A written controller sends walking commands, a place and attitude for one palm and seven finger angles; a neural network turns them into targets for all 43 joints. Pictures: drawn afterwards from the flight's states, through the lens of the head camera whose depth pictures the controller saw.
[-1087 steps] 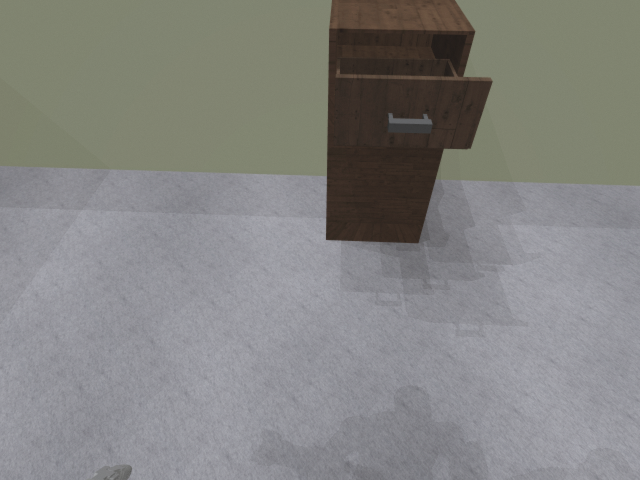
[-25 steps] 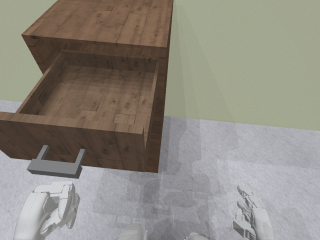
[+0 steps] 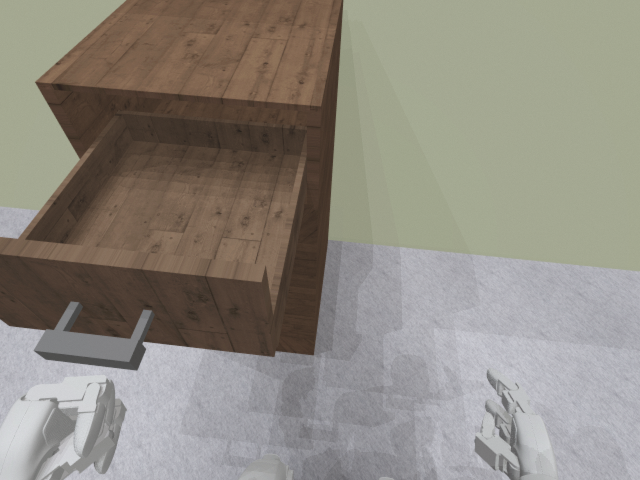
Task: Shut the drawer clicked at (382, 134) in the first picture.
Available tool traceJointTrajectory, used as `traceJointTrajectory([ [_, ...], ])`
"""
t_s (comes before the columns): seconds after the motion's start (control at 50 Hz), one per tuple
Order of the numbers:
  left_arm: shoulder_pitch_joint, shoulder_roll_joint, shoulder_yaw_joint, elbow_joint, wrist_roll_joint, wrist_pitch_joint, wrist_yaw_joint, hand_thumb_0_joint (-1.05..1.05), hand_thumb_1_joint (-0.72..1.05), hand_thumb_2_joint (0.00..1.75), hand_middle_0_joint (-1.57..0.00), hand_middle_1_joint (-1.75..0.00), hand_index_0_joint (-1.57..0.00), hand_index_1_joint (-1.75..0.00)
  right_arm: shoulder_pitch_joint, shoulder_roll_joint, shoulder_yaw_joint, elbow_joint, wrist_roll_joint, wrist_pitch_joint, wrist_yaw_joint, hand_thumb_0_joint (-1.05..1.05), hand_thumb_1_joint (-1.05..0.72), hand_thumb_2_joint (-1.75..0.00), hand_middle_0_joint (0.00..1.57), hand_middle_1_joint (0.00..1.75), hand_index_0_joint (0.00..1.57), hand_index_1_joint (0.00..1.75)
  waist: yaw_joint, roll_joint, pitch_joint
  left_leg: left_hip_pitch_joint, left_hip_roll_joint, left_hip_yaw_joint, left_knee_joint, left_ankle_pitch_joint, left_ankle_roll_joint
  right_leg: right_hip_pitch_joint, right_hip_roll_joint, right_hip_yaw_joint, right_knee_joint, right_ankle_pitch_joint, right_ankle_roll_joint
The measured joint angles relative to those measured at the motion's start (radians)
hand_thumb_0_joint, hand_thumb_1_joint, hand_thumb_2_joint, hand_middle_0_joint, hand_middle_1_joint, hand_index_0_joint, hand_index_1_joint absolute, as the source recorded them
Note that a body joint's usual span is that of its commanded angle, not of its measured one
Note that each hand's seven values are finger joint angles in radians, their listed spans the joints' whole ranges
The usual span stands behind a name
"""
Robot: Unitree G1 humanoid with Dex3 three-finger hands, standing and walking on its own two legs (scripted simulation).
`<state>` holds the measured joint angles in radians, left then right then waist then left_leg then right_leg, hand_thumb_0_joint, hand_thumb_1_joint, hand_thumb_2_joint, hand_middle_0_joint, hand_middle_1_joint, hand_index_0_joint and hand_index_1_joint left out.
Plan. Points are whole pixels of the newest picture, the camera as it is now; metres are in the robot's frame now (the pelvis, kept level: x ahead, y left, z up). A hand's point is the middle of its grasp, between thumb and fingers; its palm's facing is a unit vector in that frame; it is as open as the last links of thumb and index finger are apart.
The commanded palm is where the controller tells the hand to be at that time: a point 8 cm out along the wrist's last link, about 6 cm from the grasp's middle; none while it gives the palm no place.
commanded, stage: push the drawer shut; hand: left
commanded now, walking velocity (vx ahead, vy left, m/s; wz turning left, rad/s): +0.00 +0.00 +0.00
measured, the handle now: (100, 331) +0.26 +0.26 +0.07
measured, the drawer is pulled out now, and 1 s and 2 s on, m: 0.28 0.22 0.08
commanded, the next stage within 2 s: none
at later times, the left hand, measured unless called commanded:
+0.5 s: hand (125, 399) +0.19 +0.22 +0.06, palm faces -0.03 -1.00 -0.09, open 3.0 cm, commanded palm +0.19 +0.27 +0.07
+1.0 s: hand (144, 347) +0.25 +0.21 +0.07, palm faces -0.06 -1.00 -0.06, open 3.2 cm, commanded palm +0.25 +0.27 +0.07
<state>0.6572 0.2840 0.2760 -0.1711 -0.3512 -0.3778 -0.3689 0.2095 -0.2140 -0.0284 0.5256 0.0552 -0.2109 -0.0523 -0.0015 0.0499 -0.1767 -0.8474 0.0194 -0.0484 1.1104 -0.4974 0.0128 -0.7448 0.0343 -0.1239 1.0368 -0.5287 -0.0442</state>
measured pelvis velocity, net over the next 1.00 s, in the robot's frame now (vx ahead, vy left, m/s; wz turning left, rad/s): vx -0.01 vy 0.01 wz -0.01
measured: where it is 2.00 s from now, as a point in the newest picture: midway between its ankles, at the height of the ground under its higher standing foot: outside the picture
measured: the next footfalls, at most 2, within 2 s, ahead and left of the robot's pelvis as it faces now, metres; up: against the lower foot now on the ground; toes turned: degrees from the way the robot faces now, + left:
none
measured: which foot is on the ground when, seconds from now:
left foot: down 0.00-1.00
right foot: down 0.00-1.00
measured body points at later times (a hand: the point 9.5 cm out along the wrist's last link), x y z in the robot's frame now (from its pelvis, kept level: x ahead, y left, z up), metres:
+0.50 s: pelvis -0.01 +0.00 +0.00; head +0.04 +0.01 +0.45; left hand +0.19 +0.27 +0.07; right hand +0.16 -0.24 -0.07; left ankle +0.03 +0.11 -0.66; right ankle -0.01 -0.10 -0.66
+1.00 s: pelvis -0.01 +0.01 +0.01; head +0.05 +0.02 +0.45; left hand +0.25 +0.27 +0.07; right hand +0.16 -0.23 -0.07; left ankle +0.03 +0.11 -0.66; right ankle -0.01 -0.10 -0.66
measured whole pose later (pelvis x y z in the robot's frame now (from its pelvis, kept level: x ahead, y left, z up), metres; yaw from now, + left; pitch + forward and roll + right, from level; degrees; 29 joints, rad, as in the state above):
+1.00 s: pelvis -0.01 +0.01 +0.01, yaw +0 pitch +13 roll -3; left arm 0.24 0.31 0.22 0.07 -0.30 -0.32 -0.32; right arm 0.26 -0.26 0.03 0.53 0.04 -0.19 -0.06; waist -0.03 0.04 -0.13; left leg -0.82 0.00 -0.02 1.06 -0.46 0.03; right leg -0.73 0.02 -0.10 0.99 -0.49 -0.02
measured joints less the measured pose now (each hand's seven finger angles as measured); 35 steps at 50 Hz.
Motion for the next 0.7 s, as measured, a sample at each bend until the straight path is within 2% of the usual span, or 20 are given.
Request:
traceJointTrajectory([
  [0.14,-0.077,-0.008,-0.012,0.05,0.0,0.016,-0.011,0.01,0.9,0.9,-1.4,-1.6,-1.4,-1.6,-0.003,-0.007,0.017,0.001,-0.004,-0.004,-0.008,0.01,-0.9,-0.9,0.2,0.3,0.21,0.3,-0.001,0.006,0.007,-0.008,0.0,-0.002,0.005,0.005,-0.001,-0.008,0.0,-0.003,0.007,0.003,-0.002],
  [0.32,-0.14,0.013,-0.01,0.08,0.013,0.032,-0.005,0.0,0.85,0.91,-1.39,-1.6,-1.4,-1.6,0.027,-0.011,0.029,0.011,-0.005,0.011,-0.016,0.01,-0.9,-0.9,0.2,0.3,0.21,0.3,-0.009,-0.001,0.02,0.004,0.0,0.001,-0.011,0.014,-0.001,0.002,0.0,0.001,-0.007,0.012,-0.002],
  [0.58,-0.258,0.015,-0.036,0.149,0.029,0.018,0.016,-0.02,0.8,0.92,-1.4,-1.6,-1.4,-1.6,0.039,-0.039,0.047,0.031,-0.01,-0.008,-0.024,0.01,-0.9,-0.9,0.2,0.3,0.21,0.3,-0.005,-0.001,0.036,-0.011,-0.011,0.004,-0.01,0.025,0.009,-0.013,-0.012,0.003,-0.001,0.019,0.007],
  [0.7,-0.33,0.031,-0.045,0.188,0.037,0.04,0.017,-0.02,0.79,0.92,-1.4,-1.6,-1.4,-1.6,0.034,-0.041,0.059,0.028,-0.009,-0.005,-0.027,0.01,-0.9,-0.9,0.2,0.3,0.21,0.3,-0.011,-0.005,0.043,-0.002,-0.013,0.005,-0.017,0.028,0.012,-0.003,-0.013,0.004,-0.011,0.024,0.01],
])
